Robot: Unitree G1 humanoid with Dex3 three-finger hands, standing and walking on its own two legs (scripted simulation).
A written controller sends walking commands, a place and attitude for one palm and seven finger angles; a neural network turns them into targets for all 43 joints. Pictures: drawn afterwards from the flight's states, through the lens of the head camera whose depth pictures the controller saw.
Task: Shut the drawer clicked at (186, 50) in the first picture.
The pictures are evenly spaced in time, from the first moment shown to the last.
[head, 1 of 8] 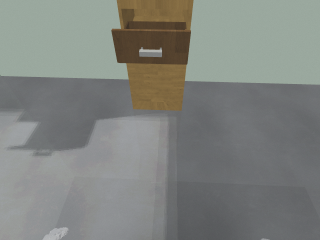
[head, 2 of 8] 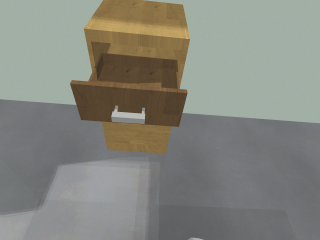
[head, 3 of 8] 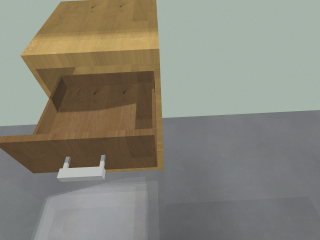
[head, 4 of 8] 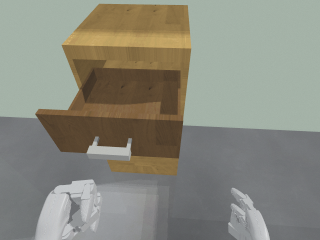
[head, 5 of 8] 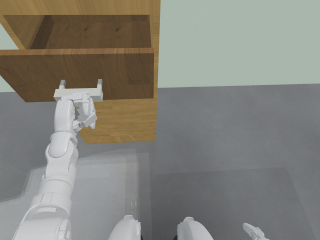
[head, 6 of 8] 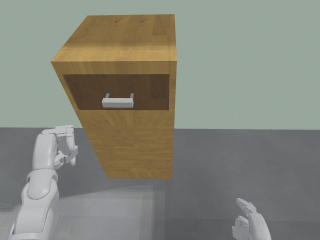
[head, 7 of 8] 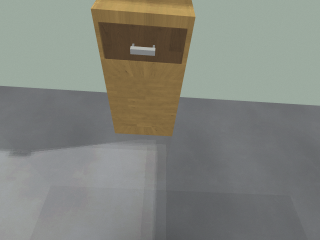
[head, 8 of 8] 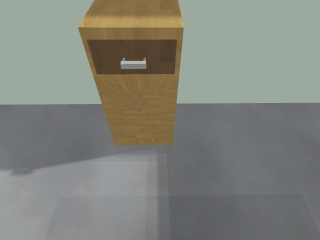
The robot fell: no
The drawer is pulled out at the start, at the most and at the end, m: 0.29 0.29 0.00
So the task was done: yes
